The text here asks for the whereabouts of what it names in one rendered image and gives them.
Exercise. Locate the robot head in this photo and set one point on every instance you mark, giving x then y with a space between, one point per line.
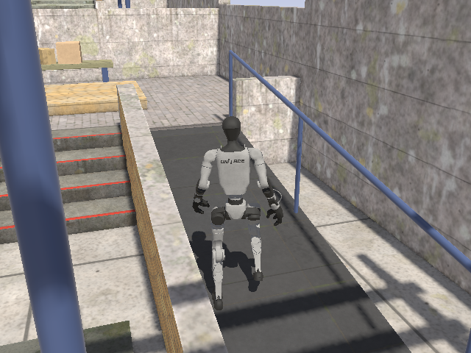
232 127

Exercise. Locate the robot left foot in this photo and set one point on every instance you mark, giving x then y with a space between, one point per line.
218 304

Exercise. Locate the right robot hand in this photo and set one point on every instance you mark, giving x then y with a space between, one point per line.
278 215

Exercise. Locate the robot left forearm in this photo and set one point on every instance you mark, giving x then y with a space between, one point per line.
199 193

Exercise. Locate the robot right upper arm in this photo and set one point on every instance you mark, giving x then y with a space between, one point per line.
260 167

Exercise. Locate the robot right forearm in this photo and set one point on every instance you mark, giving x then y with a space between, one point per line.
270 196

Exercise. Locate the left robot hand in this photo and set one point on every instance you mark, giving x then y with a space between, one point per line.
202 203

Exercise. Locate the robot left upper arm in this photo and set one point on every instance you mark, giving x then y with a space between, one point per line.
209 157

